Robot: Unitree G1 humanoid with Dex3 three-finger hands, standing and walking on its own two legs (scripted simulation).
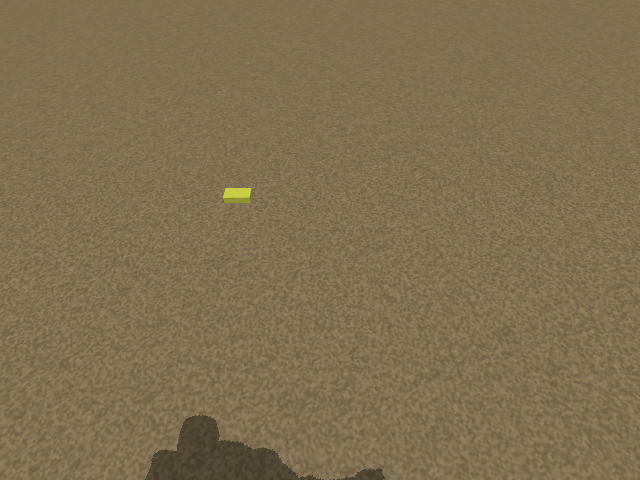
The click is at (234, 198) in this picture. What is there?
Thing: flat box
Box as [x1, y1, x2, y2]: [223, 188, 252, 202]
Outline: 225,188 223,195 224,202 250,202 252,193 251,188
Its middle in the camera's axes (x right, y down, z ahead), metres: -0.39 -0.22 +1.87
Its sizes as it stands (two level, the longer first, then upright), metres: 0.126 0.071 0.033
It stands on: the floor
